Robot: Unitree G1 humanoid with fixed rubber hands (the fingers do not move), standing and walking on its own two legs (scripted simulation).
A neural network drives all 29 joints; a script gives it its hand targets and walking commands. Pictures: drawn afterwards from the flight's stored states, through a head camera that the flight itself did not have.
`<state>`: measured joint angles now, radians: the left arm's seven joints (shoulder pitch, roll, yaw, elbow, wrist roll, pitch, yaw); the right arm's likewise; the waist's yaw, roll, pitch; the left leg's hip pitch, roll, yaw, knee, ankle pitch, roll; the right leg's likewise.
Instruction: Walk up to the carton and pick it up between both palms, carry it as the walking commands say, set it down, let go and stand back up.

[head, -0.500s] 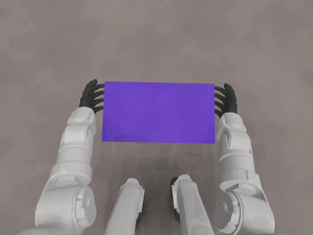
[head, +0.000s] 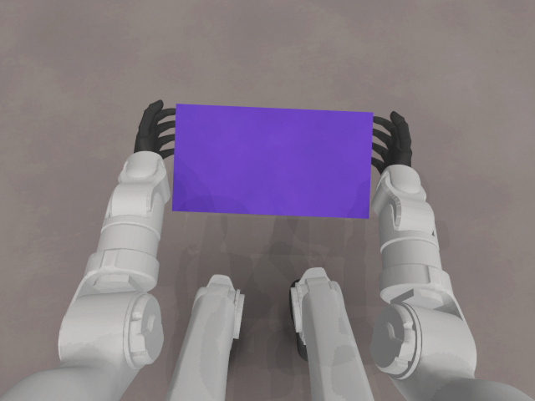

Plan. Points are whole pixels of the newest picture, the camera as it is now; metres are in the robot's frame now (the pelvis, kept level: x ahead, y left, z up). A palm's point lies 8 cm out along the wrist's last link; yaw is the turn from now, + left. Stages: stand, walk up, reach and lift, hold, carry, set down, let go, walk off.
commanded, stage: set down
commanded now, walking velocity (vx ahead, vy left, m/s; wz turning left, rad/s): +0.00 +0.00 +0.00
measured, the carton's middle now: (271, 167) +0.46 -0.02 -0.18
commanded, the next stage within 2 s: none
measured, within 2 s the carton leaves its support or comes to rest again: neither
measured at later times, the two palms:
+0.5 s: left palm (164, 156) +0.49 +0.16 -0.17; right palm (371, 164) +0.47 -0.20 -0.18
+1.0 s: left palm (181, 159) +0.51 +0.15 -0.27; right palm (361, 172) +0.47 -0.21 -0.26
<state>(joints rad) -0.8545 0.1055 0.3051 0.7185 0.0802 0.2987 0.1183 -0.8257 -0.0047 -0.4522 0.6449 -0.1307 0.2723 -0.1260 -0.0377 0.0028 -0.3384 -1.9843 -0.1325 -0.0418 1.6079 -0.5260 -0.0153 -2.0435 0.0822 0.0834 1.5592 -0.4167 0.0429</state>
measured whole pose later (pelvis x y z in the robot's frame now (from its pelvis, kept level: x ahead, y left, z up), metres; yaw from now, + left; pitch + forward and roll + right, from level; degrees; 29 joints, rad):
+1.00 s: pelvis -0.03 +0.01 -0.12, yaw +0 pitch +52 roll +0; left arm -1.26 0.25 0.20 0.89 0.02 0.27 0.11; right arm -1.15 -0.17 -0.46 0.75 -0.05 0.24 -0.11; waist -0.04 0.01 -0.04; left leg -2.35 -0.14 -0.01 2.00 -0.55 -0.01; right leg -2.39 0.08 0.06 1.92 -0.44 0.07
